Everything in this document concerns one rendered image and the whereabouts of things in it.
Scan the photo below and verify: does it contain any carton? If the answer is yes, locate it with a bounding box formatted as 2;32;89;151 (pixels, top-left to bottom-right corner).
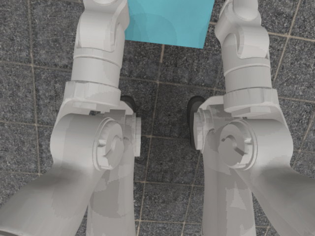
125;0;215;49

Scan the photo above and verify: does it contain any robot left upper arm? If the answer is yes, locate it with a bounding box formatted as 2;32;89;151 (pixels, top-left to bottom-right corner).
0;113;124;236

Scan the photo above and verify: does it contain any robot left forearm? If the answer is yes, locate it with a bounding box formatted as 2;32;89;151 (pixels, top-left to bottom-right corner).
50;0;129;147

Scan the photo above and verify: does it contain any robot right forearm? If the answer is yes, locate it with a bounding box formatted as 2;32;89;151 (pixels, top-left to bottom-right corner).
214;0;289;130

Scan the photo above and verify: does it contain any robot right upper arm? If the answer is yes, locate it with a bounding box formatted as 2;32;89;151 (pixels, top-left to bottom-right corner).
218;119;315;236

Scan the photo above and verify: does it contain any left robot shin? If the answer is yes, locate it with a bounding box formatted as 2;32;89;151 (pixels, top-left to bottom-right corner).
96;101;133;117

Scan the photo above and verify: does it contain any robot left foot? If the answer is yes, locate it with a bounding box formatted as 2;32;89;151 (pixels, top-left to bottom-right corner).
120;95;136;113

